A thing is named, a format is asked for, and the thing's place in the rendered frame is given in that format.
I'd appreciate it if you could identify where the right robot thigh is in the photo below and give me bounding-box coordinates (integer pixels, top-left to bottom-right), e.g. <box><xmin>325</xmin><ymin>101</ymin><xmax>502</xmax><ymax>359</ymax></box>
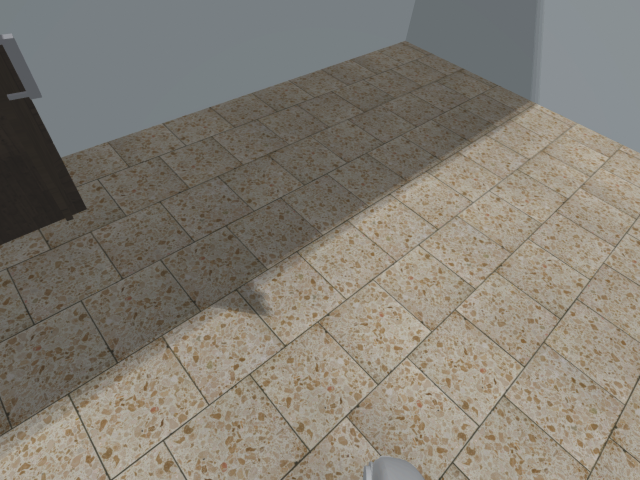
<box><xmin>363</xmin><ymin>457</ymin><xmax>425</xmax><ymax>480</ymax></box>

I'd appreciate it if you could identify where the handle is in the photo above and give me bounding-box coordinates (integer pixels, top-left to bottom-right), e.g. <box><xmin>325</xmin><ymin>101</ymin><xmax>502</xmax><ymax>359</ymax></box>
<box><xmin>0</xmin><ymin>33</ymin><xmax>42</xmax><ymax>101</ymax></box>

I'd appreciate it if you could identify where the cupboard door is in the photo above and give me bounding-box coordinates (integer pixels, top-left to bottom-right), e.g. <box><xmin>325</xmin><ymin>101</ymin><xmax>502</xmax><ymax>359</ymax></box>
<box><xmin>0</xmin><ymin>54</ymin><xmax>74</xmax><ymax>221</ymax></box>

